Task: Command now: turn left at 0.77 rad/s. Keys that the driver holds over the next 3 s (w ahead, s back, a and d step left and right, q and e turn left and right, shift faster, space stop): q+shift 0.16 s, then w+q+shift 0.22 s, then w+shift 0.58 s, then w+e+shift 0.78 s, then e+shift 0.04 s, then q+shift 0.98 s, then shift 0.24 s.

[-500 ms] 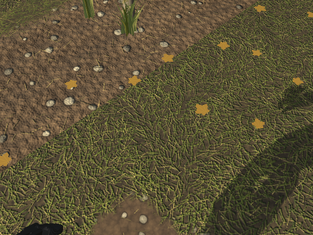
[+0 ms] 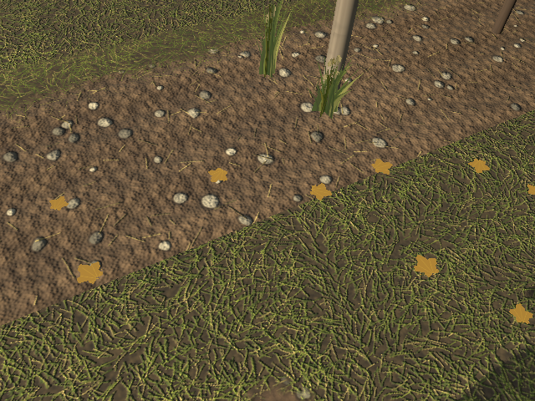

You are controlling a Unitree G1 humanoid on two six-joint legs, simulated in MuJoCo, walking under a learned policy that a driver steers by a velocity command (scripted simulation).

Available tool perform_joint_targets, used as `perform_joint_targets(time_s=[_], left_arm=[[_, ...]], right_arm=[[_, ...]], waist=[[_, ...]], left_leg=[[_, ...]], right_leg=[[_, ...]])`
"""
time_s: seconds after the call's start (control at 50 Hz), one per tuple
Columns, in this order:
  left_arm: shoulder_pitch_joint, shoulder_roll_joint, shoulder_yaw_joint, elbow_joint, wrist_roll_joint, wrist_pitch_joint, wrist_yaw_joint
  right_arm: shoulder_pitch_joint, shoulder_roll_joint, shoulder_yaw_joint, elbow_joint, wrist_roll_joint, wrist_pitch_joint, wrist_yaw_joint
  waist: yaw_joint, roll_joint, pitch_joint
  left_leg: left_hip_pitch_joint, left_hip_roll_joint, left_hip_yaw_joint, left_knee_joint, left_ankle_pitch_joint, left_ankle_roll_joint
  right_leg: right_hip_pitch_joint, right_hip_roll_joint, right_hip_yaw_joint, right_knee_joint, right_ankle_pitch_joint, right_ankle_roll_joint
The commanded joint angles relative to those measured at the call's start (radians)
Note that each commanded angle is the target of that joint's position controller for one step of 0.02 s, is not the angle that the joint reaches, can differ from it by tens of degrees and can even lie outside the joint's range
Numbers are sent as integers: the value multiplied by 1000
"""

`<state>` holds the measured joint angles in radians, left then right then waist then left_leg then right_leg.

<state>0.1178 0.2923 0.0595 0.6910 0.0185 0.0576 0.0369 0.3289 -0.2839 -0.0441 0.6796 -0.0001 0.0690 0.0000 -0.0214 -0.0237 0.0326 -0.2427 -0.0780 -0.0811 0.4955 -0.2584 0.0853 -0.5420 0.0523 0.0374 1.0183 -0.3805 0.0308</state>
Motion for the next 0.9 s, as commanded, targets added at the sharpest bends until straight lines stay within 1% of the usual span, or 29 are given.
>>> perform_joint_targets(time_s=[0.02, 0.08, 0.16, 0.18, 0.22, 0.24, 0.3, 0.34, 0.36, 0.38, 0.4, 0.42, 0.44, 0.46, 0.48, 0.5, 0.52, 0.56, 0.58, 0.6, 0.62, 0.66, 0.68, 0.7, 0.74, 0.76, 0.82, 0.84, 0.9], left_arm=[[-18, 87, 21, -59, 8, -2, -8], [-45, 83, 14, -69, 6, 4, -9], [-84, 113, 14, -70, 3, 1, -6], [-76, 122, 13, -63, 7, -5, -13], [-105, 139, 15, -63, 17, -19, -29], [-129, 138, 14, -69, 15, -28, -36], [-174, 131, 6, -80, 12, -59, -43], [-162, 130, 5, -81, -5, -73, -46], [-128, 133, 5, -75, -18, -78, -43], [-56, 124, 4, -60, -21, -80, -40], [37, 122, 6, -35, -23, -85, -31], [104, 154, 17, -16, -10, -93, -19], [189, 198, 21, -24, 13, -105, -14], [167, 296, 43, -19, 37, -105, -17], [112, 232, 37, -16, 20, -110, -32], [97, 179, 23, -20, 5, -117, -41], [100, 155, 14, -17, 5, -126, -46], [134, 150, 11, 14, 5, -140, -50], [156, 153, 12, 28, 2, -145, -53], [179, 170, 16, 36, 9, -152, -56], [217, 176, 21, 55, 16, -163, -58], [280, 168, 22, 82, 8, -172, -57], [362, 171, 27, 126, 5, -186, -57], [402, 182, 33, 149, 5, -199, -52], [425, 158, 29, 180, 5, -209, -43], [421, 132, 20, 184, 6, -204, -40], [426, 130, 14, 203, 6, -198, -29], [423, 117, 8, 215, 5, -192, -31], [487, 146, 9, 262, 19, -163, -18]], right_arm=[[-24, -167, -54, -79, 15, -14, -1], [34, -196, -68, -68, 18, -16, -4], [67, -222, -79, -69, 12, -13, -9], [82, -228, -80, -67, 11, -14, -7], [66, -242, -82, -76, 1, -12, 5], [57, -248, -83, -79, -4, -10, 13], [42, -249, -82, -77, -9, -21, 22], [-13, -242, -79, -90, -8, -26, 32], [-56, -236, -76, -100, -9, -27, 38], [-102, -233, -75, -102, -7, -25, 42], [-135, -204, -65, -103, -3, -27, 39], [-90, -159, -55, -79, 6, -35, 31], [-32, -80, -31, -70, 9, -51, 23], [-94, -111, -31, -128, 12, -60, 18], [-138, -156, -36, -121, -3, -63, 18], [-140, -170, -41, -101, -13, -64, 30], [-126, -165, -41, -82, -20, -63, 43], [-151, -150, -35, -76, -39, -57, 60], [-167, -144, -33, -80, -38, -56, 62], [-188, -142, -33, -82, -33, -55, 63], [-203, -151, -40, -78, -36, -56, 62], [-231, -156, -45, -70, -42, -59, 61], [-266, -179, -62, -66, -41, -72, 56], [-303, -190, -62, -64, -43, -85, 52], [-399, -148, -47, -78, -42, -99, 62], [-437, -120, -37, -81, -46, -103, 76], [-471, -102, -23, -68, -41, -113, 102], [-499, -89, -17, -66, -36, -111, 98], [-548, -91, -9, -61, -55, -115, 76]], waist=[[17, 99, -71], [-13, 108, -89], [-39, 145, -83], [-45, 146, -118], [-57, 164, -86], [-60, 187, -60], [-71, 178, -24], [-50, 172, -18], [-22, 165, -17], [32, 157, -19], [91, 126, -9], [115, 20, -32], [124, -118, -140], [108, -162, -103], [76, -59, -20], [64, -38, -5], [53, -33, 1], [63, -81, 27], [64, -85, 40], [71, -94, 36], [76, -92, 37], [83, -68, 47], [91, -56, 66], [107, -57, 62], [111, -68, 104], [118, -64, 104], [110, -48, 126], [114, -48, 140], [154, -14, 157]], left_leg=[[180, 212, -311, -156, 475, 74], [240, 192, -354, -140, 469, 54], [259, 170, -442, -143, 383, 54], [261, 161, -481, -182, 157, 70], [213, 144, -563, -261, -269, 114], [190, 141, -592, -273, -335, 124], [125, 124, -611, -229, -300, 123], [25, 121, -631, -208, -260, 119], [-60, 113, -635, -201, -241, 105], [-202, 84, -601, -197, -189, 85], [-331, 51, -561, -142, -208, 50], [-450, -15, -469, 21, -338, 4], [-443, -83, -274, 322, -375, -23], [-597, -106, -217, 464, -247, -23], [-628, -10, -215, 518, -121, -26], [-603, 10, -202, 521, -55, -34], [-578, 28, -190, 519, -4, -45], [-536, 27, -141, 533, 74, -68], [-535, 28, -139, 519, 110, -72], [-513, 16, -111, 531, 140, -76], [-542, 24, -123, 561, 180, -61], [-610, 28, -123, 560, 190, -50], [-684, 46, -177, 487, 206, -44], [-700, 42, -165, 429, 237, -43], [-642, 46, -83, 295, 333, -51], [-566, 60, -30, 252, 410, -48], [-450, 130, 38, 152, 553, -17], [-399, 139, 70, 100, 587, -5], [-361, 134, 123, -44, 538, 20]], right_leg=[[-158, -23, 47, 93, 64, 28], [-198, -29, 61, 64, 92, 34], [-190, -16, 85, -64, 83, 36], [-159, -14, 94, -99, 78, 37], [-130, -3, 103, -179, 69, 33], [-116, 4, 99, -212, 55, 31], [-42, 14, 99, -317, 59, 26], [81, 19, 93, -375, 53, 19], [195, 21, 90, -427, 50, 11], [384, 38, 57, -457, 55, 0], [568, 10, 49, -566, 141, -21], [741, -53, 88, -629, 141, -41], [810, -281, 336, -701, -159, -90], [720, -411, 706, -794, -391, -174], [619, -418, 681, -788, -352, -193], [575, -366, 579, -781, -292, -190], [549, -320, 494, -785, -218, -180], [477, -250, 363, -821, -98, -182], [463, -235, 325, -833, -48, -184], [446, -223, 281, -846, 6, -195], [477, -238, 280, -834, 63, -204], [545, -243, 246, -818, 174, -209], [636, -241, 240, -799, 166, -207], [691, -228, 204, -775, 235, -191], [607, -197, 141, -788, 263, -196], [554, -192, 124, -791, 257, -203], [504, -216, 101, -799, 270, -206], [494, -219, 83, -797, 310, -205], [632, -218, 40, -740, 494, -185]])
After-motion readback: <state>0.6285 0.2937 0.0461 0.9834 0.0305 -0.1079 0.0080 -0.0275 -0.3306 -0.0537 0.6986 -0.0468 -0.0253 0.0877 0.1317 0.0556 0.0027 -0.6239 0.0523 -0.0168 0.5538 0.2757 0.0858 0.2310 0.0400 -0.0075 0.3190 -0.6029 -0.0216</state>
